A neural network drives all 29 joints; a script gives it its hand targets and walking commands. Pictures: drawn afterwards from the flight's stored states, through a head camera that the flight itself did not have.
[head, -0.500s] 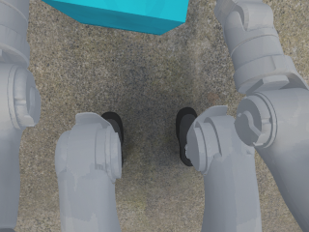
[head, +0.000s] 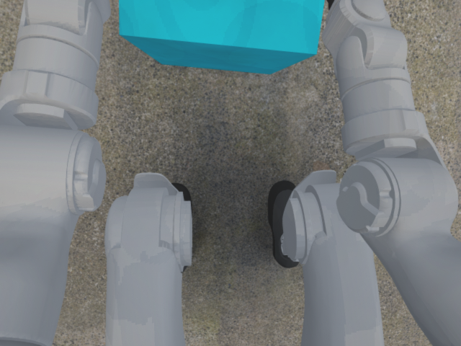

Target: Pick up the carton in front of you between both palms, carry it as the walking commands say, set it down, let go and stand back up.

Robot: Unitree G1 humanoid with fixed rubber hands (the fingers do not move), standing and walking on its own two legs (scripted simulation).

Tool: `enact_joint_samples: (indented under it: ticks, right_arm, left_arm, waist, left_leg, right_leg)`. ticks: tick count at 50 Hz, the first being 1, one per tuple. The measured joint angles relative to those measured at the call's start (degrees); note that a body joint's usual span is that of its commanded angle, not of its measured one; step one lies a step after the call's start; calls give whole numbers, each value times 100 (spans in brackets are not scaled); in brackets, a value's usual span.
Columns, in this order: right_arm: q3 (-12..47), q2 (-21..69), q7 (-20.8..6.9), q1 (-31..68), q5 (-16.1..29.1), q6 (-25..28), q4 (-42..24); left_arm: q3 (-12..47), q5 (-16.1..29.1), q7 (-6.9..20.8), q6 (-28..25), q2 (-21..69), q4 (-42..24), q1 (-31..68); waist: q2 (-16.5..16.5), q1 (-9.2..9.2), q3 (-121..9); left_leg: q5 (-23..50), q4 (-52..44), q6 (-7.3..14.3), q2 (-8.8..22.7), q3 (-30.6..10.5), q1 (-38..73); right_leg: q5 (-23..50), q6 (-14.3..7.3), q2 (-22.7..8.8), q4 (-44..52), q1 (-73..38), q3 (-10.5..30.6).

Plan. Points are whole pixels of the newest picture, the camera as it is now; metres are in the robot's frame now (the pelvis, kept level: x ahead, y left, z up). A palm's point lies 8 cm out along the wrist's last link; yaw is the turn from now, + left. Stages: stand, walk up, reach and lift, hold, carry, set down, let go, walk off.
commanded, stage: reach and lift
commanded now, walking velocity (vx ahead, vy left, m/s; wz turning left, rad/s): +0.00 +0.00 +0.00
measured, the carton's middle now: out of the picture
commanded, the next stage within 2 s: none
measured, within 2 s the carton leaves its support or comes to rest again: neither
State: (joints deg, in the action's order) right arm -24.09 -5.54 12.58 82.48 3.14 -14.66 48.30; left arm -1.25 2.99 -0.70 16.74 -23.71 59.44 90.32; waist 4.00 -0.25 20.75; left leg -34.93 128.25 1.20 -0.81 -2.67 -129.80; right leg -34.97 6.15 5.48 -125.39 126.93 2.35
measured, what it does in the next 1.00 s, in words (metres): rises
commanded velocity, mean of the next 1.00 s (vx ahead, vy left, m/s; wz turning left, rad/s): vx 0.00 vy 0.00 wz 0.00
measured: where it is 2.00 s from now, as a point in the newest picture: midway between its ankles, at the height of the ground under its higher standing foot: (232, 239)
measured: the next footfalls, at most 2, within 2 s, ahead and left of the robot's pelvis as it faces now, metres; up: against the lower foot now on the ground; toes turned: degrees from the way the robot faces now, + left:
none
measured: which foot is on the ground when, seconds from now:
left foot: down 0.00-1.00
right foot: down 0.00-1.00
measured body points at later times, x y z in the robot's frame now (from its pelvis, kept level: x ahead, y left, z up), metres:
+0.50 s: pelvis -0.02 -0.02 +0.11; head +0.27 +0.04 +0.45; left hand +0.52 +0.19 +0.04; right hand +0.52 -0.11 +0.04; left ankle +0.10 +0.11 -0.34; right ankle +0.11 -0.15 -0.33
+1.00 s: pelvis +0.02 -0.01 +0.23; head +0.21 +0.02 +0.64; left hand +0.46 +0.18 +0.19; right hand +0.48 -0.12 +0.19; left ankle +0.10 +0.11 -0.33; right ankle +0.11 -0.15 -0.33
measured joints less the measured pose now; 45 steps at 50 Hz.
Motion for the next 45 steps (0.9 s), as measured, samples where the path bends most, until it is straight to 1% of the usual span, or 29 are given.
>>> enact_joint_samples:
  ticks: [1,2,6,8,11,14,17,20,25,33,38,45]
  right_arm:
    - [7,67,55,-160,34,-30,-175]
    - [-21,135,59,-332,37,-66,-350]
    - [-226,393,-35,-944,-154,-233,-856]
    - [-448,542,-131,-1110,-401,-309,-924]
    - [-863,783,-292,-1213,-940,-434,-893]
    - [-1178,969,-419,-1261,-1421,-552,-897]
    - [-1334,1063,-514,-1323,-1691,-629,-983]
    - [-1373,1091,-589,-1406,-1789,-693,-1121]
    - [-1247,1099,-662,-1641,-1745,-821,-1420]
    - [-879,1196,-691,-2324,-1590,-940,-1782]
    - [-726,1262,-723,-2837,-1556,-892,-1803]
    - [-610,1323,-818,-3476,-1577,-790,-1740]
  left_arm:
    - [-37,-27,-122,72,81,-151,-119]
    - [-119,-75,-155,146,158,-292,-239]
    - [-564,-401,-77,392,501,-656,-669]
    - [-877,-661,6,450,679,-654,-824]
    - [-1350,-1115,143,503,885,-527,-988]
    - [-1715,-1503,262,557,1028,-467,-1109]
    - [-1965,-1770,332,572,1162,-507,-1208]
    - [-2135,-1934,353,585,1306,-646,-1315]
    - [-2243,-1997,355,689,1546,-1097,-1632]
    - [-2141,-1817,310,895,1844,-1852,-2503]
    - [-2080,-1745,254,887,2030,-2039,-3084]
    - [-2112,-1787,201,777,2316,-2103,-3764]
  waist:
    - [3,-8,-138]
    - [1,-12,-290]
    - [-31,1,-963]
    - [-46,10,-1280]
    - [-92,3,-1694]
    - [-155,-25,-1968]
    - [-208,-46,-2139]
    - [-232,-53,-2264]
    - [-211,-44,-2452]
    - [-176,-38,-2845]
    - [-204,-51,-3109]
    - [-244,-52,-3346]
  left_leg:
    - [21,-46,-25,-30,-22,-15]
    - [47,-103,-55,-62,-48,-27]
    - [195,-456,-183,-184,-132,24]
    - [285,-700,-230,-224,-154,117]
    - [439,-1108,-273,-265,-187,274]
    - [600,-1512,-289,-289,-212,446]
    - [738,-1866,-288,-289,-222,605]
    - [831,-2149,-279,-267,-212,739]
    - [883,-2527,-263,-213,-163,979]
    - [832,-3126,-267,-190,-127,1612]
    - [806,-3564,-266,-197,-148,2195]
    - [833,-4243,-240,-167,-135,3151]
  right_leg:
    - [8,-12,7,36,9,-1]
    - [8,-16,18,84,10,1]
    - [16,43,33,392,-77,24]
    - [96,20,-11,599,-154,11]
    - [236,-88,-77,965,-296,-20]
    - [383,-145,-124,1348,-461,-38]
    - [520,-170,-140,1694,-610,-38]
    - [628,-171,-129,1975,-729,-17]
    - [719,-169,-104,2340,-929,44]
    - [674,-222,-145,2902,-1529,87]
    - [641,-265,-194,3341,-2118,71]
    - [689,-303,-219,4024,-3062,96]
